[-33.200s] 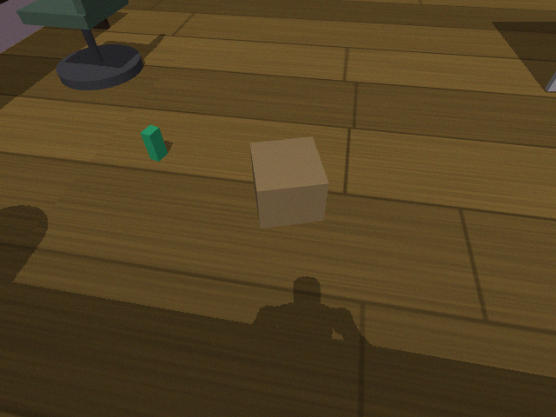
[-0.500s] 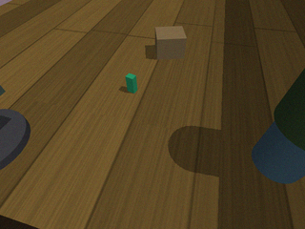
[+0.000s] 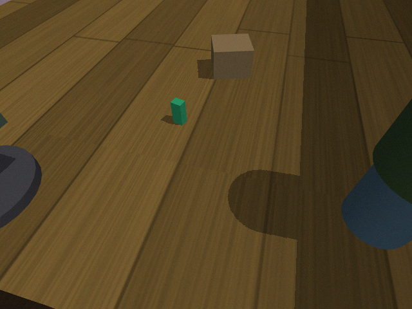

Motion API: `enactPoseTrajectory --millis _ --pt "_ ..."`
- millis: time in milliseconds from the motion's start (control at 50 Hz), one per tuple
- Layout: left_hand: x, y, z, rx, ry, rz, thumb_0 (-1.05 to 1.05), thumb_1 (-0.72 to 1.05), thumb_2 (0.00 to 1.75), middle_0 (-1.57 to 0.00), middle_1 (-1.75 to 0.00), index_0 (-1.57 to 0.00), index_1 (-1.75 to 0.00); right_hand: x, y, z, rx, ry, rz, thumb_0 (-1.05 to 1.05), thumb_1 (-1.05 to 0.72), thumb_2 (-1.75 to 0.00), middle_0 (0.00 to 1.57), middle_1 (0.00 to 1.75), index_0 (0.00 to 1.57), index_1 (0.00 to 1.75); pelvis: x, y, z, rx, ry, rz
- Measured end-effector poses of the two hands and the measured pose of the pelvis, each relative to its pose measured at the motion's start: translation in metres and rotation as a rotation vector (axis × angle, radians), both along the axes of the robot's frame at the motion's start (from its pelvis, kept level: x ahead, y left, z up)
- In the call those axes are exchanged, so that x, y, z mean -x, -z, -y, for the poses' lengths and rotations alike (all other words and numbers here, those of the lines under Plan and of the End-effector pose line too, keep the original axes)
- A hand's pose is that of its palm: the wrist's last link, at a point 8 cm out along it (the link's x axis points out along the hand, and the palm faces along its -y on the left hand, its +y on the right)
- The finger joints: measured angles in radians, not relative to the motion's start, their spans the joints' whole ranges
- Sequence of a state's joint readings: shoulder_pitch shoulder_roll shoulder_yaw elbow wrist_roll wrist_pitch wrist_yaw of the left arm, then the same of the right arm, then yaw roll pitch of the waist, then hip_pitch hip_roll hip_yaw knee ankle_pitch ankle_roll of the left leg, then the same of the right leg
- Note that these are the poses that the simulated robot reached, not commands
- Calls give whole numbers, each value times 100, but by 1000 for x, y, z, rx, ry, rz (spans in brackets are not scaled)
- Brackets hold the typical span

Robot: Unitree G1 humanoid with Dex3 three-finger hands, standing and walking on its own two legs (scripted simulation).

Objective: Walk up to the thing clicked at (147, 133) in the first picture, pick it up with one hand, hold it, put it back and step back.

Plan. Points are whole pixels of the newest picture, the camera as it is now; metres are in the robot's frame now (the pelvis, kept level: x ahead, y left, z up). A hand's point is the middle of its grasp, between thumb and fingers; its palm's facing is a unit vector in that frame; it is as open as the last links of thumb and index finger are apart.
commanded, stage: stand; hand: left
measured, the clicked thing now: (178, 111) +1.43 +0.25 -0.69
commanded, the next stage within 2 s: walk up in 0.66 s
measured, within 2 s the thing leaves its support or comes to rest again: neither
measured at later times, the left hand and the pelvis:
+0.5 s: hand out of the picture +0.08 +0.25 -0.16, palm faces -0.04 -0.94 -0.34, open 7.4 cm; pelvis +0.01 +0.00 +0.00, yaw +0 degrees
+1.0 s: hand out of the picture +0.13 +0.25 -0.13, palm faces +0.01 -0.90 -0.43, open 7.4 cm; pelvis +0.08 -0.04 -0.01, yaw +0 degrees
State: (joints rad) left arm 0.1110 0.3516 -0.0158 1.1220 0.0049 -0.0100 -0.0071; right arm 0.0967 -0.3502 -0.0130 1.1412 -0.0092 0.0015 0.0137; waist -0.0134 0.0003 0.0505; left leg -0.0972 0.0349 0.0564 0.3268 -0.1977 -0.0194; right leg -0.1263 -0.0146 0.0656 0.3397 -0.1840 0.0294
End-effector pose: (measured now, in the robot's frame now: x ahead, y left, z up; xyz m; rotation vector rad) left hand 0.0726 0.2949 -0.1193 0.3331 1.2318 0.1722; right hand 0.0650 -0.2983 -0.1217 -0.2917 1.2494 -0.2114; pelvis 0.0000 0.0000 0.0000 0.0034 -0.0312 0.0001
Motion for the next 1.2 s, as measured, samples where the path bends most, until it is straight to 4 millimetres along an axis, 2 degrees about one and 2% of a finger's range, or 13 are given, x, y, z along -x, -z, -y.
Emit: enactPoseTrajectory --millis 420,680,780,900,940,1000,1100,1200 --pt "-7 0 -1 0 -7 8 0 90 90 -20 -30 -20 -30 -10 -1 -2 3 -8 8 1 -90 -90 20 30 20 30 -6 0 -1 0 -2 1" --pt "-5 -1 -1 3 -10 11 0 90 90 -20 -30 -20 -30 -10 -1 -1 -2 -9 14 1 -90 -90 20 30 20 30 -6 0 0 1 -5 0" --pt "-10 -4 -10 -5 6 22 0 90 90 -20 -30 -20 -30 -8 -1 15 -7 12 65 1 -90 -89 20 30 20 30 -17 6 5 -6 22 -8" --pt "-42 -14 -6 -58 32 43 0 90 90 -20 -30 -20 -30 -3 10 56 8 55 21 1 -90 -89 21 30 20 30 -44 15 29 -11 34 13" --pt "-49 -17 -4 -83 15 83 0 90 90 -20 -30 -20 -30 -11 16 68 21 47 -18 1 -90 -89 20 30 20 30 -57 19 36 6 13 13" --pt "-49 -25 1 -93 -24 89 0 90 90 -20 -30 -20 -30 -39 13 72 14 18 -34 1 -90 -90 20 30 20 30 -77 13 40 15 4 14" --pt "-56 -27 6 -85 -70 38 0 90 90 -20 -30 -20 -30 -105 4 68 -8 -52 26 1 -90 -90 20 30 20 30 -115 7 42 33 -13 14" --pt "-83 -11 5 -55 -95 14 0 90 90 -21 -30 -20 -30 -179 1 53 -10 -125 49 1 -90 -90 20 30 20 30 -159 13 37 46 -38 16"
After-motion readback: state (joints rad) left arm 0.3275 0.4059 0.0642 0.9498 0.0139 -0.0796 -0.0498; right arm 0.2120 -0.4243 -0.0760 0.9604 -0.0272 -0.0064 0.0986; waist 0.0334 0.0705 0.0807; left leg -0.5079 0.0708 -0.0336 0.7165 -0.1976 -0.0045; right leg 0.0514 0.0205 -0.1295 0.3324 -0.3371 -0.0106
